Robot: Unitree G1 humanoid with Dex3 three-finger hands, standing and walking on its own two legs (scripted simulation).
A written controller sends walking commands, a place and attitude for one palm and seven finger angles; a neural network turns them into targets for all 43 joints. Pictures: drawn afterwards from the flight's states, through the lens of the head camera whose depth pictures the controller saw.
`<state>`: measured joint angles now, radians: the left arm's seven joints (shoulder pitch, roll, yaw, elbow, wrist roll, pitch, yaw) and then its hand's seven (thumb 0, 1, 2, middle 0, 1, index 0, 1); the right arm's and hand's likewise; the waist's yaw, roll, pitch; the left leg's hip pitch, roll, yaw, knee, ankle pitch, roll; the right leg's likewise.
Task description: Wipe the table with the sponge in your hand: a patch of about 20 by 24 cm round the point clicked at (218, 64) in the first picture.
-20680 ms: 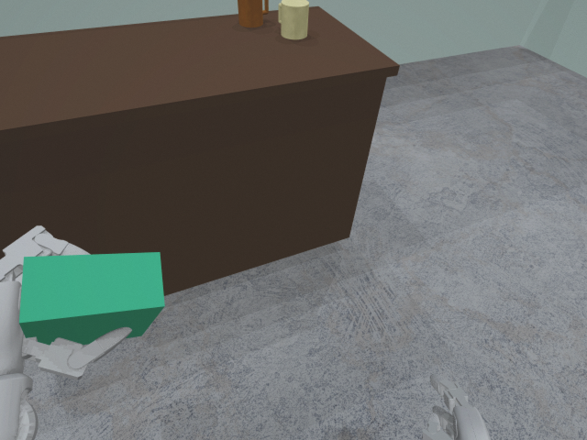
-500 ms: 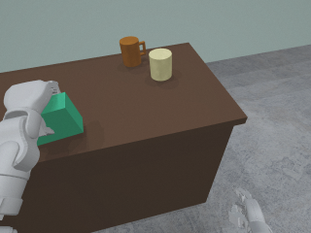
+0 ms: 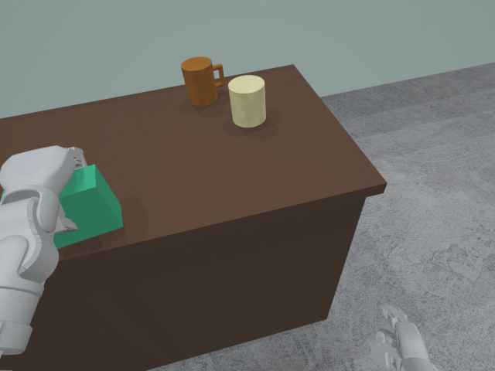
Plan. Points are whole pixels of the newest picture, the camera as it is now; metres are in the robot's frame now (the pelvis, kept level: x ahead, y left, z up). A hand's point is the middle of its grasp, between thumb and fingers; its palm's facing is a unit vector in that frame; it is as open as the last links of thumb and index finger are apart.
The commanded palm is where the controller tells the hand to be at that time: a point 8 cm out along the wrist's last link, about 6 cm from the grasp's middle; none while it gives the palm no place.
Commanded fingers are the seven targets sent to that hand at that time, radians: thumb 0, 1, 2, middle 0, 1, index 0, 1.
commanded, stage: wipe forward along the first lane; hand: left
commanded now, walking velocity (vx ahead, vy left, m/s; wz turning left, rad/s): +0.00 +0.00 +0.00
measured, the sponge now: (72, 216) +0.30 +0.35 +0.10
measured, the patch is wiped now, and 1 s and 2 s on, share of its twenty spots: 0.05 0.20 0.30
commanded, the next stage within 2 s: slide across to the middle lane in 1.76 s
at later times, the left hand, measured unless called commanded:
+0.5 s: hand (60, 178) +0.34 +0.37 +0.15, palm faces -0.10 +0.01 -0.99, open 9.8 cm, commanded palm +0.32 +0.35 +0.19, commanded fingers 0.00 0.10 1.30 -1.20 -1.60 -1.20 -1.60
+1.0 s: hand (63, 163) +0.37 +0.39 +0.15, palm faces -0.10 +0.01 -0.99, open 9.8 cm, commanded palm +0.36 +0.38 +0.17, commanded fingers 0.00 0.10 1.30 -1.20 -1.60 -1.20 -1.60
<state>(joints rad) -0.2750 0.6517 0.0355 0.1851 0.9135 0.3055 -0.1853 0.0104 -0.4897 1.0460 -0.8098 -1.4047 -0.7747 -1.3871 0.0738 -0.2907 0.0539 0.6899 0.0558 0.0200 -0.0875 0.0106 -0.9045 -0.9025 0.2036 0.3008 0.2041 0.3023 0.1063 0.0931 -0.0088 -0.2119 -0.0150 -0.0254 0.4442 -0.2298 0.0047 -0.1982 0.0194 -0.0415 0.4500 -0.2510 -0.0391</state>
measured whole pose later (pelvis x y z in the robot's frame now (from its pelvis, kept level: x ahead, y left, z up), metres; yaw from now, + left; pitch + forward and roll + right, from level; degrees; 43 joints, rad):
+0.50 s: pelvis +0.00 +0.00 +0.00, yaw +0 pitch +3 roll +0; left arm -0.46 0.71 0.06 0.46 0.95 0.21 -0.23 0.01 -0.50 1.05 -0.81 -1.41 -0.77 -1.39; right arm 0.14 -0.30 0.04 0.69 0.07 0.04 -0.11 0.01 -0.90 -0.90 0.20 0.30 0.20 0.30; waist 0.07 0.08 -0.03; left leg -0.29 -0.01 -0.03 0.49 -0.25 0.01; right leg -0.27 0.02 -0.04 0.49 -0.27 -0.04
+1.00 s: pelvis +0.00 +0.01 -0.01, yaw -1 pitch +6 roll +0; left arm -0.61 0.74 0.07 0.69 0.97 0.13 -0.16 0.01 -0.51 1.06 -0.81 -1.40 -0.77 -1.39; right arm 0.21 -0.31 0.02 0.70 0.08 0.08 -0.10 0.01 -0.91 -0.90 0.20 0.30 0.20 0.30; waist 0.04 0.07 -0.06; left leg -0.37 -0.02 -0.01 0.53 -0.27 0.02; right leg -0.35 0.01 -0.03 0.52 -0.27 -0.02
